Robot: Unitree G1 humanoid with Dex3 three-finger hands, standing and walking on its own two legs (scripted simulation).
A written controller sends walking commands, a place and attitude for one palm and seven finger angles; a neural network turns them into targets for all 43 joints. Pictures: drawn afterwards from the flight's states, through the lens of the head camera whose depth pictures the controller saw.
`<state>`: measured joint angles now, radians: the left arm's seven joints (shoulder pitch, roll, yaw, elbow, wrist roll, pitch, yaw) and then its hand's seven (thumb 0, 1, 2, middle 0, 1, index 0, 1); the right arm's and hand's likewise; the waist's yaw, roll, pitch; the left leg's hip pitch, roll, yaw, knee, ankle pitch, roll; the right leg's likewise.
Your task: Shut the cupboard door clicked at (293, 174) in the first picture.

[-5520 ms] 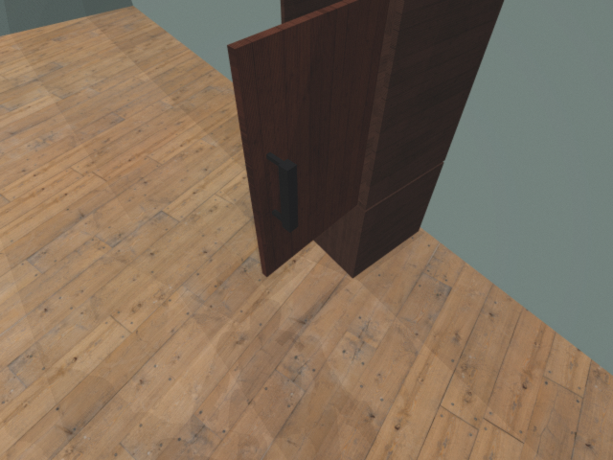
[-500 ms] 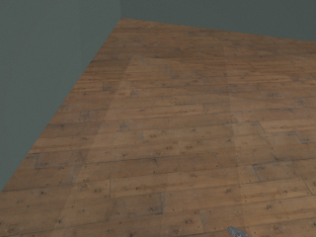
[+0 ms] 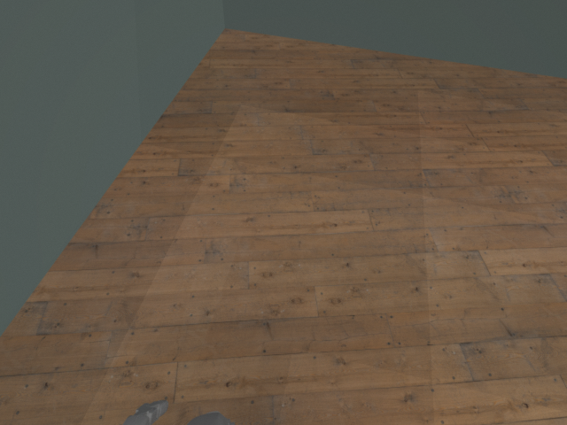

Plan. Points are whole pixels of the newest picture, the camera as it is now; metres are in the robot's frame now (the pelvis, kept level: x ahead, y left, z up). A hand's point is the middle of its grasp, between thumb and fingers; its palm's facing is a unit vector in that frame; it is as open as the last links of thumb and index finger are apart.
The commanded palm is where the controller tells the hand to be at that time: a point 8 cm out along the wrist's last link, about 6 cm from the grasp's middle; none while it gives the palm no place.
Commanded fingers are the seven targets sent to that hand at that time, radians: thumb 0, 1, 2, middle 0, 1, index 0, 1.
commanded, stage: walk to a spot facing it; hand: left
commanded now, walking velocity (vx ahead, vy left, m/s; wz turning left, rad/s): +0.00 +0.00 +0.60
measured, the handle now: out of the picture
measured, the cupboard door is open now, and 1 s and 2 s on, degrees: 97 97 97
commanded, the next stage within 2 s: none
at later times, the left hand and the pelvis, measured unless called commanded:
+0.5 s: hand out of the picture +0.10 +0.17 -0.15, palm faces +0.29 -0.91 -0.30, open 7.3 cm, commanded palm none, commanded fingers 0.00 0.90 0.90 -0.20 -0.30 -0.20 -0.30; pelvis +0.06 -0.06 -0.01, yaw +17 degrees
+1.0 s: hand out of the picture +0.03 +0.15 -0.17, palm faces +0.59 -0.77 -0.26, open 7.3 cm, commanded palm none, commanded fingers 0.00 0.90 0.90 -0.20 -0.30 -0.20 -0.30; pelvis +0.08 -0.08 +0.00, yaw +36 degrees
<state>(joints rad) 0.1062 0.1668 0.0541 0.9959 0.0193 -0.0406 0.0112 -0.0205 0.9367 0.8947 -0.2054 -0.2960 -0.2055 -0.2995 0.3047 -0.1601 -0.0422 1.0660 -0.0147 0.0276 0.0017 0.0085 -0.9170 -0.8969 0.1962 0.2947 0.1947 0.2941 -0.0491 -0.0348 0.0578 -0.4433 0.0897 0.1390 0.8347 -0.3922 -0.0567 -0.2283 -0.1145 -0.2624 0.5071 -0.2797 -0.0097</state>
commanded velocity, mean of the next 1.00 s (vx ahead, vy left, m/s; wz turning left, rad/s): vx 0.00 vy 0.00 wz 0.60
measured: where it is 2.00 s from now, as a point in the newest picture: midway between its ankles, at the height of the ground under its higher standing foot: outside the picture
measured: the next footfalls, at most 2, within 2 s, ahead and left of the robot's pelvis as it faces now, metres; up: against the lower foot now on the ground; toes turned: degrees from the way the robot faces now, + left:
left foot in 0.08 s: +0.11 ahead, +0.12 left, +0.00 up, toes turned +12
right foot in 0.40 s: +0.13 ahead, -0.17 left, +0.00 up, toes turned +10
